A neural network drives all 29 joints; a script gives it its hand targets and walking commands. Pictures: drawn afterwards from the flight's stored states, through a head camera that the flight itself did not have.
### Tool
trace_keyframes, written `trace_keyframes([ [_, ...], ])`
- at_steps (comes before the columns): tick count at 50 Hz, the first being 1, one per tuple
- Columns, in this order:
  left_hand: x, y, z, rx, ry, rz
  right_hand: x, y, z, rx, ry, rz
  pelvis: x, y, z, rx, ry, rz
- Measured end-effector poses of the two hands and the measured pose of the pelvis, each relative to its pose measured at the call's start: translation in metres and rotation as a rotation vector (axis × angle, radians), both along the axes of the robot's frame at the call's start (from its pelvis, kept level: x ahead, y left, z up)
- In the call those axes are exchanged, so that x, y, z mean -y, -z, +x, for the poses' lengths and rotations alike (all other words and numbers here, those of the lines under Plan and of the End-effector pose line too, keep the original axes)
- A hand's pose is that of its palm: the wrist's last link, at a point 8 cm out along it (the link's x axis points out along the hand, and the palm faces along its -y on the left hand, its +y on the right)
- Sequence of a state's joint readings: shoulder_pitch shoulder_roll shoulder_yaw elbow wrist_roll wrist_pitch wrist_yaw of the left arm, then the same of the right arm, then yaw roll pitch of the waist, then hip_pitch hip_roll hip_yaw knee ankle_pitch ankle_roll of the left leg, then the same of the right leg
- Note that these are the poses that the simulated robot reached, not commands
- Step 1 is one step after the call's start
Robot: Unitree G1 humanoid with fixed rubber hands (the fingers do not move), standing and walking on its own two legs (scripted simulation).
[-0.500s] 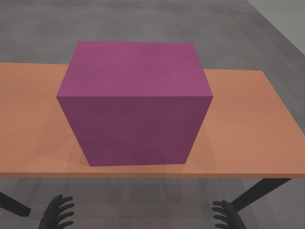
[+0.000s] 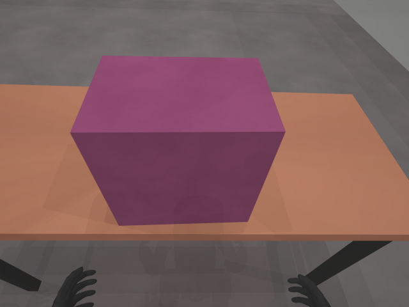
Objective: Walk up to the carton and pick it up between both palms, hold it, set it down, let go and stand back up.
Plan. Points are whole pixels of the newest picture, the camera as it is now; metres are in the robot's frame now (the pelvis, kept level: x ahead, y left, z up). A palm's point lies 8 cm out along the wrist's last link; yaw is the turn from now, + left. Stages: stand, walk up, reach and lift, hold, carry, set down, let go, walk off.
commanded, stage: stand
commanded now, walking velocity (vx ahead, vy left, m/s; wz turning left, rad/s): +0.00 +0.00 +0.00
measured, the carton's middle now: (183, 148) +0.41 +0.04 +0.08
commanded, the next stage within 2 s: none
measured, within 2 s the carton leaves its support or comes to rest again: neither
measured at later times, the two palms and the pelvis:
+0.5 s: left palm out of the picture +0.07 +0.28 -0.09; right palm out of the picture +0.09 -0.28 -0.09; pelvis -0.02 +0.00 +0.00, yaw +0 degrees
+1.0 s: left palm out of the picture +0.07 +0.29 -0.09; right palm out of the picture +0.08 -0.28 -0.09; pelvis -0.02 +0.00 +0.00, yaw +0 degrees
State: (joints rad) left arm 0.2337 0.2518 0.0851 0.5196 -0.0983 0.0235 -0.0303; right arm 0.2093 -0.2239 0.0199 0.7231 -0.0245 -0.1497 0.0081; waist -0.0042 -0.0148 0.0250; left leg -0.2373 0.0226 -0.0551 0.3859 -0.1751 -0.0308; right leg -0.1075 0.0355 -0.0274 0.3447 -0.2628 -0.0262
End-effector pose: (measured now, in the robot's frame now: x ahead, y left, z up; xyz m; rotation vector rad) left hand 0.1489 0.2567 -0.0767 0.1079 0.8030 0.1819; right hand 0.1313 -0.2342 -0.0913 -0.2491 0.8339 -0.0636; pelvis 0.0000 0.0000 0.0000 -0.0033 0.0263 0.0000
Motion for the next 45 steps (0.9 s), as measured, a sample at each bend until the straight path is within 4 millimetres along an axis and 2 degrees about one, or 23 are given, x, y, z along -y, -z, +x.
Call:
trace_keyframes([
  [9,-0.021,0.007,-0.042,-0.069,-0.003,0.063,0.037,-0.005,-0.018,-0.077,0.009,-0.103,0.001,0.001,-0.009,0.022,0.001,0.001],
  [18,-0.024,0.011,-0.069,-0.107,-0.016,0.072,0.043,-0.005,-0.031,-0.085,0.012,-0.11,0.002,0.001,-0.018,0.042,0.001,0.002],
  [27,-0.027,0.011,-0.08,-0.112,-0.019,0.079,0.044,-0.003,-0.041,-0.092,0.016,-0.109,0.002,0.002,-0.024,0.052,0.002,0.003],
  [45,-0.03,0.011,-0.079,-0.115,-0.02,0.088,0.047,-0.001,-0.046,-0.11,0.02,-0.112,0.002,0.002,-0.025,0.053,0.002,0.002],
])
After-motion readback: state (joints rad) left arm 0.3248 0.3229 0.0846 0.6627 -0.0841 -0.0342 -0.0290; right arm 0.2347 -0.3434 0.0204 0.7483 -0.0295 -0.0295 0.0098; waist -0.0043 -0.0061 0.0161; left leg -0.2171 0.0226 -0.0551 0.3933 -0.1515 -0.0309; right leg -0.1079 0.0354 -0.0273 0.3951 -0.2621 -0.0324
